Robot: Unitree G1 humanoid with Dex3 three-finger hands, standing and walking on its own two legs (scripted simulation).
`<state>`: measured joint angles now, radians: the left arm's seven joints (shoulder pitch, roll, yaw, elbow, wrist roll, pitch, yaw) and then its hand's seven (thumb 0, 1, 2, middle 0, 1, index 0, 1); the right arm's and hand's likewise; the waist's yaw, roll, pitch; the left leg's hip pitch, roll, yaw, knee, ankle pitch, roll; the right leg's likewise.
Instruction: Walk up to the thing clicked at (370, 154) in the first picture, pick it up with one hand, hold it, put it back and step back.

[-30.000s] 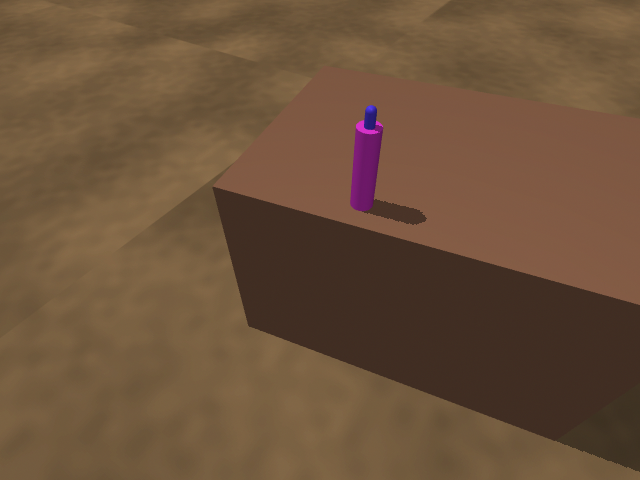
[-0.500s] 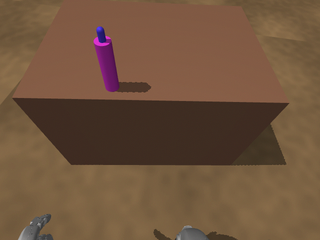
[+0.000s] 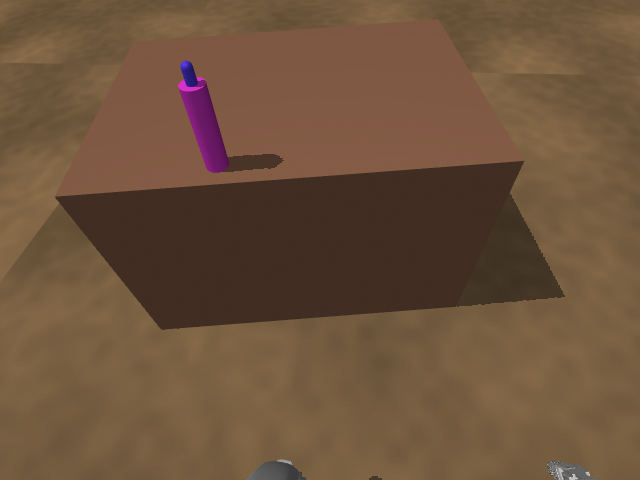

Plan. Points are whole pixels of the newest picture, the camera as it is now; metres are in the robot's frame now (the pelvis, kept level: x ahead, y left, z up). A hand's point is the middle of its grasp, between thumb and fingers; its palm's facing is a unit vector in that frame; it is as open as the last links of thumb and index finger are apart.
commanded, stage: step back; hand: left
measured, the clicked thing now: (203, 119) +0.79 +0.25 +0.01
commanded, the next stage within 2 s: stand in 1.80 s
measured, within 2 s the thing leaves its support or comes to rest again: neither
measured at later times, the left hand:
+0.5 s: hand out of the picture -0.09 +0.28 -0.16, palm faces +0.01 -0.93 -0.36, open 7.4 cm
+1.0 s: hand out of the picture -0.22 +0.28 -0.14, palm faces +0.10 -0.92 -0.39, open 7.4 cm
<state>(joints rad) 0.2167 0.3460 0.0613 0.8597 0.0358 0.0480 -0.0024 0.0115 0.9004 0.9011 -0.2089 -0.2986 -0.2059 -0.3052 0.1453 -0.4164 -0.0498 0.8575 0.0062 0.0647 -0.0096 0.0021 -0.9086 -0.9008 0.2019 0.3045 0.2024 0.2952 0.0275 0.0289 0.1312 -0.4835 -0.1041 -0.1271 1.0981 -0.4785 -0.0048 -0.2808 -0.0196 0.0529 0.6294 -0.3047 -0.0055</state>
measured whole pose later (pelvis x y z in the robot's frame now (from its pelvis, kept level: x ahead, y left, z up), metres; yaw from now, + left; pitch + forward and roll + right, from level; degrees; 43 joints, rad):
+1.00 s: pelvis -0.28 -0.01 +0.00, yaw +4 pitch -3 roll +2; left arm 0.21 0.40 0.08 0.91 0.04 0.04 -0.02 0.01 0.90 0.90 -0.21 -0.30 -0.20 -0.30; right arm 0.29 -0.35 -0.04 1.00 -0.04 -0.01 0.01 0.01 -0.91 -0.90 0.20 0.30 0.20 0.30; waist 0.02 -0.04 0.06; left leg -0.20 -0.05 0.00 0.56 -0.31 0.03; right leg -0.33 -0.05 0.00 0.79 -0.46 -0.02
